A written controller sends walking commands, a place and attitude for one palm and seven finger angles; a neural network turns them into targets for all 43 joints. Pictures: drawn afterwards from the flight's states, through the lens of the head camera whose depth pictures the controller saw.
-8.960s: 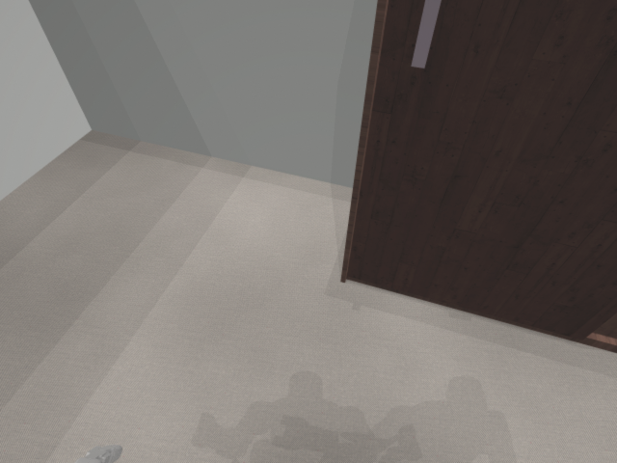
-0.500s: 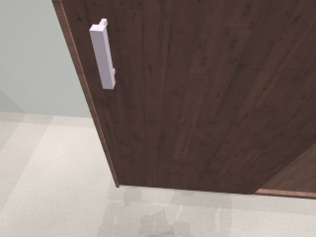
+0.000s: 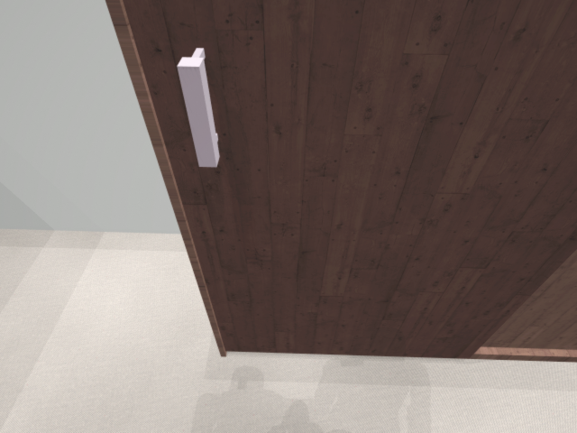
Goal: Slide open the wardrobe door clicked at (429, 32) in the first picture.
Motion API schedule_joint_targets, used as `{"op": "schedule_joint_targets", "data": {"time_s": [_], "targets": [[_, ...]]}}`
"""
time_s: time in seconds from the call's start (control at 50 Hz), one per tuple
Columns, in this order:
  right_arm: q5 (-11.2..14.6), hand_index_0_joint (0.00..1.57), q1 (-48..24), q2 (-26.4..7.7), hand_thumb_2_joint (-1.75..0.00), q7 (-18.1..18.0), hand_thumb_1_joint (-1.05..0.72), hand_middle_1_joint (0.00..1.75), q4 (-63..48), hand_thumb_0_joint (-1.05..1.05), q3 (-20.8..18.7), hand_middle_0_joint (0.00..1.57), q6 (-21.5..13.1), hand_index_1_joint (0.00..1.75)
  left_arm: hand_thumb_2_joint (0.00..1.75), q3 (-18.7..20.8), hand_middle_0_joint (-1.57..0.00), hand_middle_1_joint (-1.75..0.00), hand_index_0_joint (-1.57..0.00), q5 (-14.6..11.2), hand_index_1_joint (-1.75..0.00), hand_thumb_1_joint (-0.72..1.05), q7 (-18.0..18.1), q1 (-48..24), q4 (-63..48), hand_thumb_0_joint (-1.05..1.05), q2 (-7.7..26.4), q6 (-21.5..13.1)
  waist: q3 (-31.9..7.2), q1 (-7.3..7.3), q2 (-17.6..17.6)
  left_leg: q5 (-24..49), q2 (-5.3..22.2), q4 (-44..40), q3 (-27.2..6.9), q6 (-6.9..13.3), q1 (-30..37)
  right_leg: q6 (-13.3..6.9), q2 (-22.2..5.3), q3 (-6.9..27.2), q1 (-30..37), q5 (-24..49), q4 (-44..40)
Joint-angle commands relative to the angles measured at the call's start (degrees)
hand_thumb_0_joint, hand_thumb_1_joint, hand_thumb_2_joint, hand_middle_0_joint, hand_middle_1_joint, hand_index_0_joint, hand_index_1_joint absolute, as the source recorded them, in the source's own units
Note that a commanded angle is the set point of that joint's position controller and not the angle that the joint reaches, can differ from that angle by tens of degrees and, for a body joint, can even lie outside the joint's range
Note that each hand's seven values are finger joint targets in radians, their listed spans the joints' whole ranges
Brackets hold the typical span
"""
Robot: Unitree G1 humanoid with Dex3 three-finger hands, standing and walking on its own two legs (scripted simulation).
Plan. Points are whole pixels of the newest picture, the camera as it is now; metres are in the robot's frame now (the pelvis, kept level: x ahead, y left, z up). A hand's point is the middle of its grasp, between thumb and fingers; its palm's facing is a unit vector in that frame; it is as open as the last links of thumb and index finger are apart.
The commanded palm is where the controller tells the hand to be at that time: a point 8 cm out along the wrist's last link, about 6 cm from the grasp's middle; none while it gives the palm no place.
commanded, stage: come to a stop and stand still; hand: left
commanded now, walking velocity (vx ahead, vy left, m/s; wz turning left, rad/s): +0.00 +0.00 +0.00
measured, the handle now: (204, 109) +0.49 +0.15 +0.22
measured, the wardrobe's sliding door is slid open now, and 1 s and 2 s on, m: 0.00 0.00 0.00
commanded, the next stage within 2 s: look again from close up in 0.26 s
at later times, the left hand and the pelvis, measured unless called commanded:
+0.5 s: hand out of the picture -0.02 +0.17 -0.17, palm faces +0.04 -0.98 -0.19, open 7.4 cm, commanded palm none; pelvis -0.01 +0.00 +0.00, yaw +0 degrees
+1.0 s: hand out of the picture -0.03 +0.15 -0.17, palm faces +0.06 -0.99 -0.15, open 7.4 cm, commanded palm none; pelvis -0.02 -0.01 +0.00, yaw +1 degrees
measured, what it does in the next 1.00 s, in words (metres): stands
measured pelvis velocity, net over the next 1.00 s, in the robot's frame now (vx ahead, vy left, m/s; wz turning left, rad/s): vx -0.02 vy -0.01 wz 0.01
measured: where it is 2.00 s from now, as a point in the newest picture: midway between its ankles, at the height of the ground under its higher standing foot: outside the picture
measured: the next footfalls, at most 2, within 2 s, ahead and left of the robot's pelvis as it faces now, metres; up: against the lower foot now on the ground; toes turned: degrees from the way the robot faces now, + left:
none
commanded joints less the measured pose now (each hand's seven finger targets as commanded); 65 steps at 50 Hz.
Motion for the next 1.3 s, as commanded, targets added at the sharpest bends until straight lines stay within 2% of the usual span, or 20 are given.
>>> {"op": "schedule_joint_targets", "data": {"time_s": [0.0,0.14,0.18,0.24,0.38,0.48,0.54,0.6,0.64,0.7,0.72,0.82,1.06,1.18,1.28], "targets": [[-0.13,0.20,2.64,-5.85,-0.90,0.20,-0.90,0.30,-3.51,0.00,-1.12,0.20,-0.64,0.30,0.90,0.93,-0.20,-0.30,-0.20,0.40,-0.30,0.90,-0.11,2.36,-3.70,0.00,6.05,-0.44,7.52,0.17,0.25,-7.01,5.40,-11.76,-8.63,0.43,-9.90,-2.66,-3.44,6.02,-2.16,-6.42,-6.20],[-0.15,0.20,2.41,-6.89,-0.90,0.22,-0.90,0.30,-4.18,0.00,-1.13,0.20,-1.12,0.30,0.90,1.11,-0.20,-0.30,-0.20,0.49,-0.30,0.90,-0.28,3.40,-5.01,0.00,6.16,-0.45,5.21,0.75,0.94,-6.07,5.81,-13.77,-9.38,0.75,-9.40,-2.25,-3.47,5.00,1.26,-0.79,-5.46],[-0.12,0.20,2.32,-7.00,-0.90,0.25,-0.90,0.30,-4.09,0.00,-1.06,0.20,-1.06,0.30,0.90,1.15,-0.20,-0.30,-0.20,0.40,-0.30,0.90,-0.35,3.31,-5.20,0.00,6.29,-0.47,5.53,0.73,-0.35,-6.04,5.53,-13.66,-9.26,0.65,-9.27,-2.23,-3.64,5.34,1.02,-1.51,-6.18],[-0.09,0.20,2.44,-6.96,-0.90,0.28,-0.90,0.30,-3.72,0.00,-0.96,0.20,-1.17,0.30,0.90,1.22,-0.20,-0.30,-0.20,0.39,-0.30,0.90,-0.37,3.36,-5.38,0.00,6.44,-0.54,4.47,0.73,0.17,-3.90,5.47,-13.37,-8.71,0.61,-7.99,-2.19,-3.99,5.34,1.61,-0.20,-6.59],[0.04,0.20,2.62,-6.47,-0.90,0.36,-0.90,0.30,-2.26,0.00,-0.71,0.20,-0.93,0.30,0.90,1.13,-0.20,-0.30,-0.20,0.19,-0.30,0.90,-0.40,3.10,-4.91,0.00,6.65,-0.63,4.65,0.54,-1.50,-2.72,5.06,-12.85,-7.91,0.22,-6.83,-2.15,-4.43,6.07,1.14,-1.81,-8.28],[0.11,0.20,2.68,-5.78,-0.90,0.38,-0.90,0.30,-1.04,0.00,-0.61,0.20,-0.94,0.30,0.90,1.19,-0.20,-0.30,-0.20,0.16,-0.30,0.90,-0.33,3.60,-4.47,0.00,6.48,-0.74,3.76,0.63,-0.56,-0.99,4.95,-12.33,-7.13,0.02,-5.73,-2.12,-4.80,6.02,1.53,-1.15,-8.81],[0.18,0.20,2.99,-5.32,-0.90,0.33,-0.90,0.30,-0.39,0.00,-0.59,0.20,-0.92,0.30,0.90,1.16,-0.20,-0.30,-0.20,0.12,-0.30,0.90,-0.26,3.65,-4.14,0.00,6.24,-0.83,3.77,0.62,-1.90,0.50,4.83,-11.76,-6.81,-0.06,-5.29,-2.13,-4.87,6.20,1.66,-0.84,-9.22],[0.13,0.20,3.04,-5.06,-0.90,0.29,-0.90,0.30,0.22,0.00,-0.55,0.20,-0.68,0.30,0.90,1.17,-0.20,-0.30,-0.20,0.09,-0.30,0.90,-0.25,3.61,-3.84,0.00,5.92,-0.67,5.43,0.61,-0.06,-2.11,4.93,-12.62,-7.00,-0.28,-6.16,-2.17,-4.64,6.28,0.49,-2.97,-9.60],[0.15,0.20,3.23,-4.91,-0.90,0.26,-0.90,0.30,0.36,0.00,-0.53,0.20,-0.68,0.30,0.90,1.20,-0.20,-0.30,-0.20,0.16,-0.30,0.90,-0.18,3.95,-3.76,0.00,5.79,-0.69,4.93,0.68,-0.74,-1.50,5.09,-12.44,-6.87,-0.26,-6.21,-2.12,-4.63,6.10,1.30,-1.79,-9.48],[0.13,0.20,3.43,-4.50,-0.90,0.27,-0.90,0.30,0.58,0.00,-0.61,0.20,-0.53,0.30,0.90,1.35,-0.20,-0.30,-0.20,0.17,-0.30,0.90,-0.20,4.23,-3.64,0.00,5.53,-0.62,5.59,0.75,-0.26,-3.48,4.92,-12.84,-6.97,-0.34,-6.91,-2.15,-4.56,6.22,0.64,-3.84,-9.89],[0.15,0.20,3.50,-4.26,-0.90,0.25,-0.90,0.30,0.71,0.00,-0.68,0.20,-0.57,0.30,0.90,1.40,-0.20,-0.30,-0.20,0.26,-0.30,0.90,-0.16,4.61,-3.71,0.00,5.47,-0.68,5.13,0.88,-1.31,-2.17,4.98,-12.40,-6.78,-0.24,-6.51,-2.15,-4.61,6.05,1.06,-2.85,-9.99],[0.16,0.20,4.13,-3.57,-0.90,0.19,-0.90,0.30,1.11,0.00,-0.59,0.20,-0.57,0.30,0.90,1.51,-0.20,-0.30,-0.20,0.19,-0.30,0.90,-0.14,4.71,-3.73,0.00,5.19,-0.81,4.83,0.85,-1.70,-0.51,4.70,-11.53,-6.28,-0.34,-5.99,-2.32,-4.82,6.38,1.03,-3.07,-10.55],[0.06,0.20,4.52,-3.15,-0.90,0.11,-0.90,0.30,1.28,0.00,-0.66,0.20,-0.46,0.30,0.90,1.78,-0.20,-0.30,-0.20,0.18,-0.30,0.90,-0.17,5.27,-3.86,0.00,4.38,-0.63,5.52,0.93,-0.18,-2.23,4.66,-12.09,-6.94,-0.38,-7.04,-2.33,-4.57,6.22,0.58,-4.30,-10.55],[0.00,0.20,4.82,-3.02,-0.90,0.12,-0.90,0.30,1.14,0.00,-0.88,0.20,-0.32,0.30,0.90,1.97,-0.20,-0.30,-0.20,0.26,-0.30,0.90,-0.21,5.49,-4.03,0.00,4.23,-0.57,5.87,0.90,-0.98,-3.66,4.59,-12.09,-6.86,-0.33,-7.52,-2.26,-4.50,6.20,-0.08,-5.94,-10.84],[0.01,0.20,5.01,-2.87,-0.90,0.09,-0.90,0.30,1.11,0.00,-0.80,0.20,-0.46,0.30,0.90,2.00,-0.20,-0.30,-0.20,0.19,-0.30,0.90,-0.22,5.75,-4.16,0.00,4.11,-0.70,4.79,0.87,-1.06,-1.62,4.53,-11.55,-6.66,-0.30,-6.70,-2.37,-4.57,6.40,0.50,-4.46,-10.63]]}}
